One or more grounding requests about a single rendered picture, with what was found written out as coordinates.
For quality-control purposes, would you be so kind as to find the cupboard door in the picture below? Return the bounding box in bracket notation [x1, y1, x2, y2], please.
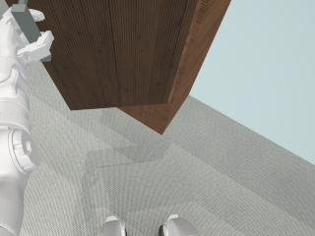
[5, 0, 198, 111]

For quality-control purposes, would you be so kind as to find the handle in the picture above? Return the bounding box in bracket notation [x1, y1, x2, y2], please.
[11, 0, 52, 62]

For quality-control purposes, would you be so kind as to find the robot left thigh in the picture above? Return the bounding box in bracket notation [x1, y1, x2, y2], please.
[96, 219, 126, 236]

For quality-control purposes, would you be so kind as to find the robot right shin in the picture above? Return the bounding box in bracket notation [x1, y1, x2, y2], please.
[167, 214, 178, 221]

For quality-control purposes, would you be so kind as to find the robot left hand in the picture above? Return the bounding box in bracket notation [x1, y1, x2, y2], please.
[0, 6, 54, 69]

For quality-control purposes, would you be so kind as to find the left robot upper arm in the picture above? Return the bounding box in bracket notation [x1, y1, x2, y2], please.
[0, 129, 41, 236]

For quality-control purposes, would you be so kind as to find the robot left forearm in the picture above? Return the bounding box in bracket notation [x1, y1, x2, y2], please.
[0, 57, 32, 134]

